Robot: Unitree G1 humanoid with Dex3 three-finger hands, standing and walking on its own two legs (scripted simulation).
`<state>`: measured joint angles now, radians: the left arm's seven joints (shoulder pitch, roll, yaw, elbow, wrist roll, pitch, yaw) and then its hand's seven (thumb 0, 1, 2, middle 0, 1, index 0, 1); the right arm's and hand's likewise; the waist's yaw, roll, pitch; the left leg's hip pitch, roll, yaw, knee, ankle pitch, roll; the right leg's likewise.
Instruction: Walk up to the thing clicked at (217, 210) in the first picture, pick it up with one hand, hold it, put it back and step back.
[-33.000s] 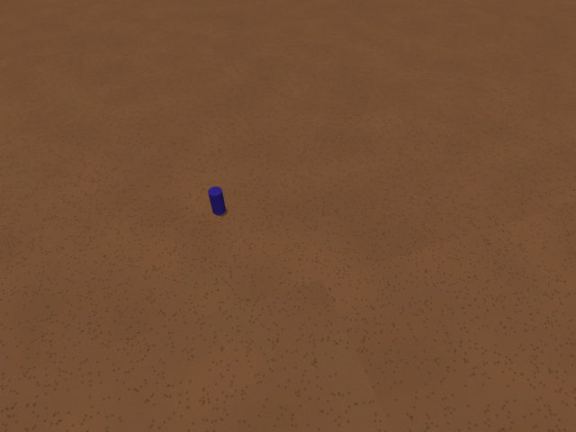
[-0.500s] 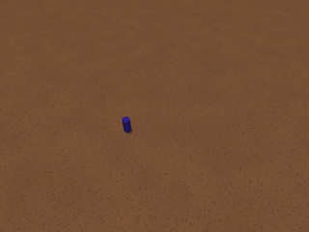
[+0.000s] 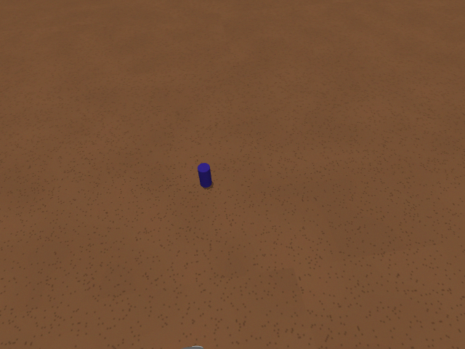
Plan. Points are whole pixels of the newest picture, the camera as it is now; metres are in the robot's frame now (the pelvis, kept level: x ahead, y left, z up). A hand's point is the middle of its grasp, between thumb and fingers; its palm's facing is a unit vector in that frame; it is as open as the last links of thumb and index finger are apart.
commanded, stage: step back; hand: left
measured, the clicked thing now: (204, 175) +1.01 +0.21 -0.69
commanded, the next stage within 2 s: stand in 0.16 s
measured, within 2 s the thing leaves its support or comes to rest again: neither
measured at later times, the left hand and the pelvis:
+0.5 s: hand out of the picture +0.08 +0.27 -0.13, palm faces -0.06 -0.94 -0.34, open 7.4 cm; pelvis +0.00 +0.02 +0.02, yaw -2 degrees
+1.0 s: hand out of the picture +0.09 +0.26 -0.13, palm faces -0.07 -0.94 -0.34, open 7.4 cm; pelvis +0.01 +0.01 +0.03, yaw -2 degrees
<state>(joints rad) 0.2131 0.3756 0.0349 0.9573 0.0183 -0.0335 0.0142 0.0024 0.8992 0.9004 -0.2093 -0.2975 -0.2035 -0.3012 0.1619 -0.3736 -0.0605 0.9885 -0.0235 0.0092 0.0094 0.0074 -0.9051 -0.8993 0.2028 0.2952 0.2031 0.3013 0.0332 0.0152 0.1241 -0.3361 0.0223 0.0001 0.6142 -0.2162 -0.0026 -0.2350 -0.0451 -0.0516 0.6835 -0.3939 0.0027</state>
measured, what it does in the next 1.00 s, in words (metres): stands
